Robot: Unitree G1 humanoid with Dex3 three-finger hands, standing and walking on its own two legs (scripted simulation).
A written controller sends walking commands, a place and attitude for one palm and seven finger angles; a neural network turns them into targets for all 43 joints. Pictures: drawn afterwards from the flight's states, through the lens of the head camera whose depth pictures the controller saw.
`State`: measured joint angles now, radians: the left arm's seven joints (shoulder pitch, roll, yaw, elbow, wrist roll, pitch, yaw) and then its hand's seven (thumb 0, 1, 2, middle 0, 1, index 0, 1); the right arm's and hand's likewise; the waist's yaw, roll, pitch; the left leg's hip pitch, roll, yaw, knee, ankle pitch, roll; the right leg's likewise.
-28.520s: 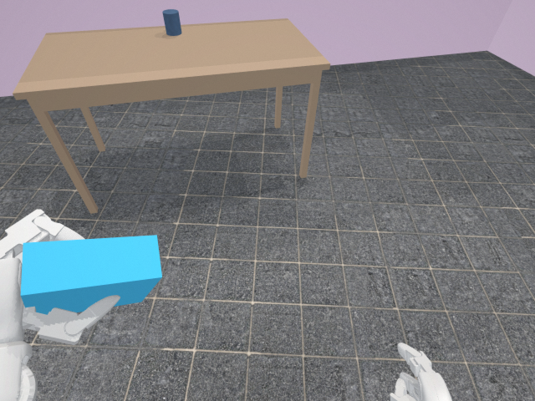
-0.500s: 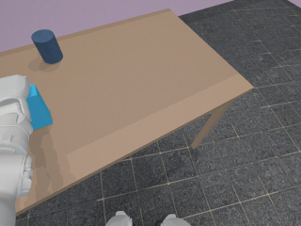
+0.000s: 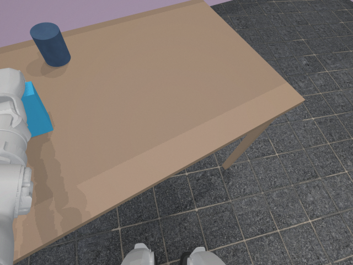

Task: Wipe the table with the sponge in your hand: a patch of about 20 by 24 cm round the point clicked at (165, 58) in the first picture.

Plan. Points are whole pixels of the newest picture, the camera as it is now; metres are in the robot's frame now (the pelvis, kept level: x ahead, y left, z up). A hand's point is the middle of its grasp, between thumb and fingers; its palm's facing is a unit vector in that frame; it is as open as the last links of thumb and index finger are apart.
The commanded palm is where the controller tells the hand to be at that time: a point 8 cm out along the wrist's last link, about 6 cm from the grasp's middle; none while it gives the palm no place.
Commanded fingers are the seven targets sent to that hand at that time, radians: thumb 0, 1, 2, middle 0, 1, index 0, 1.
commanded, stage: slide across to the middle lane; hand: left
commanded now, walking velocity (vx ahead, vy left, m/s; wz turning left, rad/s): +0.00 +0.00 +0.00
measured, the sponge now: (18, 120) +0.45 +0.36 -0.02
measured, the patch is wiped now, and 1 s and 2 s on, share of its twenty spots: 0.50 0.65 0.75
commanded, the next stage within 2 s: wipe back along the middle lane in 0.52 s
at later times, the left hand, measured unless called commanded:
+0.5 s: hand (40, 97) +0.48 +0.30 +0.03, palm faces -0.14 -0.01 -0.99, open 9.3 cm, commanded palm +0.48 +0.27 +0.07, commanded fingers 0.00 0.10 1.30 -1.20 -1.60 -1.20 -1.60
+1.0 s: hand (51, 103) +0.47 +0.28 +0.03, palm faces -0.12 +0.00 -0.99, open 9.3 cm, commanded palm +0.45 +0.25 +0.06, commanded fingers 0.00 0.10 1.30 -1.20 -1.60 -1.20 -1.60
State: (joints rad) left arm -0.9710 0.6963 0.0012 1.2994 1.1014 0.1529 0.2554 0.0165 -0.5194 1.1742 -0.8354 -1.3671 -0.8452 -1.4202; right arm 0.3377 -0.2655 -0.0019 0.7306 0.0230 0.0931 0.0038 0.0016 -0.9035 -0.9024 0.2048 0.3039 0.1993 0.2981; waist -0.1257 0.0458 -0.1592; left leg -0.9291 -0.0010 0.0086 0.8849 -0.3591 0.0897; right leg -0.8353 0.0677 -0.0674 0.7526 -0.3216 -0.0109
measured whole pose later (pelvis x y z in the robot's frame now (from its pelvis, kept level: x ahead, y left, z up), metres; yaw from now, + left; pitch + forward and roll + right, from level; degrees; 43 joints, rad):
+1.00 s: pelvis +0.03 -0.02 +0.02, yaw +0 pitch +19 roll -4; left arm -0.83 0.48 -0.06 1.23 1.01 0.27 0.38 -0.01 -0.45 1.14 -0.77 -1.43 -0.78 -1.48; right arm 0.30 -0.26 -0.03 0.79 0.04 0.12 0.04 0.00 -0.91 -0.90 0.20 0.30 0.20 0.30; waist -0.10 0.04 -0.17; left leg -0.72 0.01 0.02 0.74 -0.34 0.07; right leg -0.64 0.08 -0.04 0.62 -0.30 -0.03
